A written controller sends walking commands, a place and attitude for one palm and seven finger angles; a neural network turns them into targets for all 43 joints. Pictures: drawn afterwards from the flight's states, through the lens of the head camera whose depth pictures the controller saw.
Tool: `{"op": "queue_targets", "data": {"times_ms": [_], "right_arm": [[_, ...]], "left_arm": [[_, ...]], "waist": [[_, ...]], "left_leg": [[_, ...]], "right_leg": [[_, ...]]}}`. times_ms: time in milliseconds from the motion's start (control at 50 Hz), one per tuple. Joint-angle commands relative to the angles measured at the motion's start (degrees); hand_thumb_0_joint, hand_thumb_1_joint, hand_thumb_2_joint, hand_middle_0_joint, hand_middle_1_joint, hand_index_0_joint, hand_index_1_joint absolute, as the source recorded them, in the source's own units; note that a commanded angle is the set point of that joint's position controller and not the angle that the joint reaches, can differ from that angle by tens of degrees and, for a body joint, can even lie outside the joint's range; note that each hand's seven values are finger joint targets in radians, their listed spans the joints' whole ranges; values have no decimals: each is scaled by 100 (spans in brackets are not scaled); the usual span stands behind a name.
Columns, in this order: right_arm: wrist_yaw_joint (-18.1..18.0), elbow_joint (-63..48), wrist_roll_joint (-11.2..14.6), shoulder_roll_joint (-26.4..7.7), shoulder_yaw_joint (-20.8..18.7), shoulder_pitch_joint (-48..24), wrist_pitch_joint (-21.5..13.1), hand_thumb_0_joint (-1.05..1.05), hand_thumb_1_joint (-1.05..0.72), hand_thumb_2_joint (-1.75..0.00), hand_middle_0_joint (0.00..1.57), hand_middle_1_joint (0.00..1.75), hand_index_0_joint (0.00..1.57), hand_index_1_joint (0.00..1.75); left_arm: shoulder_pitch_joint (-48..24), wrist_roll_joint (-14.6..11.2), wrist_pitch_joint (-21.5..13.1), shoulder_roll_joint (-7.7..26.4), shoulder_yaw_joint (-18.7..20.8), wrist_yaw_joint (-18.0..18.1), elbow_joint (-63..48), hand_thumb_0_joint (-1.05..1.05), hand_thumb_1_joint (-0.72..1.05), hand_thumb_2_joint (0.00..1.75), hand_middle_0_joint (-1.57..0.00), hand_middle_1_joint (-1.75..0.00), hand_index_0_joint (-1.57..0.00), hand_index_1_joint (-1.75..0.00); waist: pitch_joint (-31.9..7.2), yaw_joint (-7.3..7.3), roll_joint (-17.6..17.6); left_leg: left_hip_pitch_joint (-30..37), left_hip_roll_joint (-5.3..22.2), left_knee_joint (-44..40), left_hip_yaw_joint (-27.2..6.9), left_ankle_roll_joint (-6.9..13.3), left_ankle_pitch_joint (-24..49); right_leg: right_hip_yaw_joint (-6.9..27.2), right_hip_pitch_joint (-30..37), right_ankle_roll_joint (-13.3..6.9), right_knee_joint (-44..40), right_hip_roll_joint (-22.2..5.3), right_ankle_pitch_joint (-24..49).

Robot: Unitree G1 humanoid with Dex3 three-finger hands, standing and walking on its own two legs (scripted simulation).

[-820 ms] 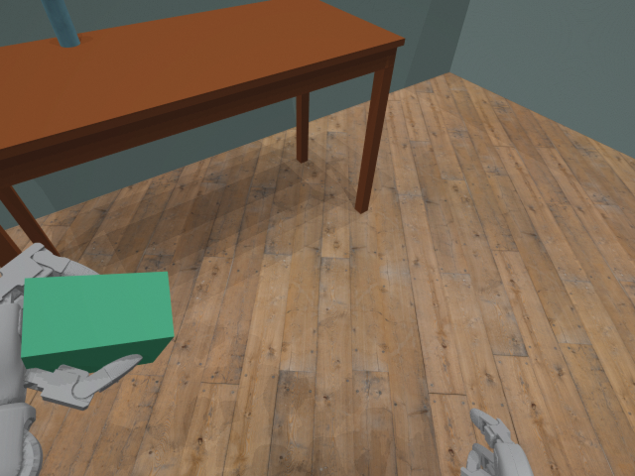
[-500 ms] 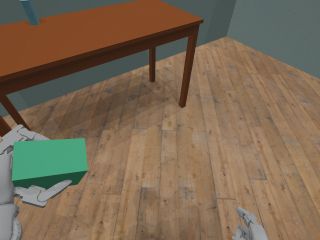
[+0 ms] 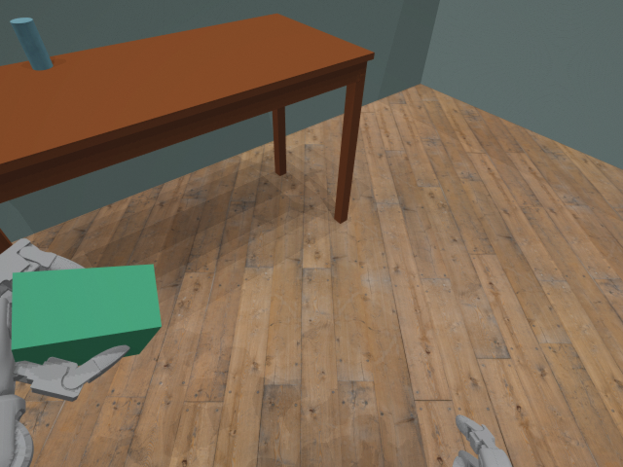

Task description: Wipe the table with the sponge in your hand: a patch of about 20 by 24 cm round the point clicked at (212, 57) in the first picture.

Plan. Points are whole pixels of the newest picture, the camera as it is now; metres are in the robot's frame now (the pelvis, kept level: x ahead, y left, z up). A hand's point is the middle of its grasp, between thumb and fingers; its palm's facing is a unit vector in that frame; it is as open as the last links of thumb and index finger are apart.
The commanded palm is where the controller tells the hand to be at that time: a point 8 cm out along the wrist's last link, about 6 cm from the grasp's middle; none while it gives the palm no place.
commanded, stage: walk to a spot facing it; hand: left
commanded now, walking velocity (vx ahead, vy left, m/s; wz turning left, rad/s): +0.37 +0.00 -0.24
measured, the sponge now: (106, 317) +0.22 +0.22 +0.15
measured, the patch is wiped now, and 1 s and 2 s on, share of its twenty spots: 0.00 0.00 0.00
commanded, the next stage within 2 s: turn to face it in 1.14 s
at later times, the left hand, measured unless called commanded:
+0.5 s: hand (180, 192) +0.38 +0.19 +0.18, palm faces +0.32 -0.86 -0.40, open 10.1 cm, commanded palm +0.33 +0.24 +0.19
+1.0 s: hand (269, 123) +0.54 +0.10 +0.20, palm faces +0.32 -0.80 -0.51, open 10.1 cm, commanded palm +0.48 +0.16 +0.19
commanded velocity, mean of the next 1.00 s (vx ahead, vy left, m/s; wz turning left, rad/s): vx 0.37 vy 0.00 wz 0.03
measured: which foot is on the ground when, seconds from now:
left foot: down 0.00-0.06, up 0.08-0.28, down 0.30-0.68, up 0.70-1.00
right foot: down 0.00-0.32, up 0.34-0.66, down 0.68-1.00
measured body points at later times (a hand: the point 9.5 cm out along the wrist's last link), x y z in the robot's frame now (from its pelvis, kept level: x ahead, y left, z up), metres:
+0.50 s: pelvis +0.14 -0.02 +0.01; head +0.16 -0.01 +0.46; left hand +0.36 +0.24 +0.20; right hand +0.28 -0.25 -0.08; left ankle +0.12 +0.11 -0.73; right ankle +0.10 -0.13 -0.65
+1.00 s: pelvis +0.31 -0.11 +0.01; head +0.36 -0.12 +0.46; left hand +0.52 +0.14 +0.22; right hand +0.44 -0.39 -0.09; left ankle +0.40 +0.03 -0.68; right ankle +0.26 -0.17 -0.73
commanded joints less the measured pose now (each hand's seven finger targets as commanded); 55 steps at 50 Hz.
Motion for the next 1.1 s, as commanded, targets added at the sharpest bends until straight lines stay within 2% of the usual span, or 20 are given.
{"op": "queue_targets", "data": {"times_ms": [0,40,80,160,260,280,300,340,380,460,600,620,640,660,680,740,840,980,1040,1080], "right_arm": [[10,-866,4,-845,-288,-645,-278,0,-90,-90,20,30,20,30],[50,-861,57,-735,-298,-656,-244,0,-90,-90,20,30,20,30],[81,-902,111,-797,-340,-873,-245,0,-90,-90,20,30,20,30],[115,-869,31,-616,-179,-872,-73,0,-90,-90,20,30,20,30],[20,-1010,24,-717,-330,-625,-154,0,-90,-90,20,30,20,30],[3,-1050,41,-855,-399,-595,-179,0,-90,-90,20,30,20,30],[25,-1030,36,-907,-433,-604,-165,0,-90,-90,20,30,20,30],[61,-936,-34,-784,-326,-679,-244,0,-90,-90,20,30,20,30],[110,-806,37,-812,-403,-626,-322,0,-90,-90,20,30,20,30],[133,-834,61,-841,-438,-546,-330,0,-90,-90,20,30,20,30],[91,-904,56,-751,-420,-688,-262,0,-90,-90,20,30,20,30],[97,-885,102,-695,-427,-675,-239,0,-90,-90,20,30,20,30],[126,-888,149,-588,-444,-658,-214,0,-90,-90,20,30,20,30],[134,-1009,126,-440,-398,-789,-191,0,-90,-90,20,30,20,30],[147,-1045,92,-568,-362,-1044,-208,0,-90,-90,20,30,20,30],[258,-745,87,-643,-404,-955,-93,0,-90,-90,20,30,20,30],[247,-727,57,-659,-453,-910,81,0,-90,-90,20,30,20,30],[206,-1076,70,-546,-478,-732,8,0,-90,-90,20,30,20,30],[113,-1050,52,-610,-524,-557,-19,0,-90,-90,20,30,20,30],[47,-1108,46,-703,-551,-512,-43,0,-90,-90,20,30,20,30]], "left_arm": [[-749,-30,-404,868,294,11,-1220,0,10,130,-120,-160,-120,-160],[-708,-45,-379,1060,416,21,-1023,0,10,130,-120,-160,-120,-160],[-898,-71,-455,1203,488,37,-1176,0,10,130,-120,-160,-120,-160],[-506,-73,-641,1304,772,-4,-1440,0,10,130,-120,-160,-120,-160],[-267,-189,-651,991,589,37,-1795,0,10,130,-120,-160,-120,-160],[-266,-223,-689,1022,619,54,-2039,0,10,130,-120,-160,-120,-160],[-275,-220,-741,1031,605,73,-2157,0,10,130,-120,-160,-120,-160],[-498,-127,-725,1312,704,59,-1964,0,10,130,-120,-160,-120,-160],[-683,-101,-636,1149,549,21,-1964,0,10,130,-120,-160,-120,-160],[-110,-82,-488,1021,631,-14,-1869,0,10,130,-120,-160,-120,-160],[-87,-165,-469,1152,880,-81,-1417,0,10,130,-120,-160,-120,-160],[-113,-154,-416,1135,834,-83,-1420,0,10,130,-120,-160,-120,-160],[-259,-106,-382,1259,862,-67,-1515,0,10,130,-120,-160,-120,-160],[-127,-90,-364,1417,1012,-34,-1489,0,10,130,-120,-160,-120,-160],[-241,-185,-434,1637,1246,-1,-1787,0,10,130,-120,-160,-120,-160],[166,-163,-593,1637,1331,-55,-1978,0,10,130,-120,-160,-120,-160],[188,-180,-734,1421,1264,-13,-2089,0,10,130,-120,-160,-120,-160],[352,-223,-633,1122,997,110,-1796,0,10,130,-120,-160,-120,-160],[-92,-195,-602,1188,872,166,-1905,0,10,130,-120,-160,-120,-160],[-411,-167,-679,1197,741,154,-2102,0,10,130,-120,-160,-120,-160]], "waist": [[135,-45,459],[234,14,-1487],[371,76,-1127],[32,29,-590],[-650,-95,19],[-919,-135,808],[-953,-123,1778],[-293,-177,1596],[98,-169,906],[36,-35,1196],[-224,22,990],[-488,94,465],[-805,116,-631],[-981,134,-1866],[-854,159,-1531],[-478,43,-571],[-295,-77,-377],[-351,161,-963],[-524,-11,-658],[-931,-169,405]], "left_leg": [[-956,585,-716,-317,437,-1024],[-1854,-224,1163,527,91,-923],[-2488,-20,2422,-72,29,-1199],[-1576,228,1024,137,56,-657],[1081,-87,-1197,751,144,1059],[2055,587,-1421,-182,471,1081],[2790,1825,-1565,-1729,1023,1555],[1897,2350,-2160,-2519,1457,713],[1711,2262,-2088,-1940,1442,1038],[1317,1568,-1976,-119,932,1502],[608,1253,-554,845,643,2080],[314,986,434,972,540,1943],[-450,581,2000,1137,390,1184],[-1999,-192,3572,778,211,-1173],[-2390,-86,4329,-37,154,-1399],[-2570,327,4699,-408,-13,-443],[-2343,485,3245,-86,-92,236],[-1269,51,287,938,102,438],[11,-398,-638,1367,172,1091],[1746,71,-1053,364,545,1599]], "right_leg": [[458,592,-263,-852,-355,-331],[2733,919,-927,-1838,-1582,-733],[3514,1229,-1459,-2241,-2202,-244],[1650,1114,-1156,-1545,-1633,2075],[654,496,-451,-104,-796,2170],[394,-328,-173,954,-468,1691],[-37,-1630,100,2053,-106,-738],[330,-2251,84,3275,-422,-967],[312,-2621,166,3350,-659,-656],[-346,-2014,236,2182,-669,63],[-1288,436,207,-301,-125,892],[-1159,1176,162,-586,-122,1052],[-31,1922,-186,-858,-922,1124],[2534,2579,-863,-1337,-2236,2050],[3167,2351,-1030,-1663,-2710,2194],[2012,1670,-929,-1609,-2505,1692],[384,1168,-781,-1735,-2176,2555],[-254,1677,-641,-1265,-2002,3724],[-642,1336,-366,-274,-1751,4031],[-919,236,52,1625,-1306,2906]]}}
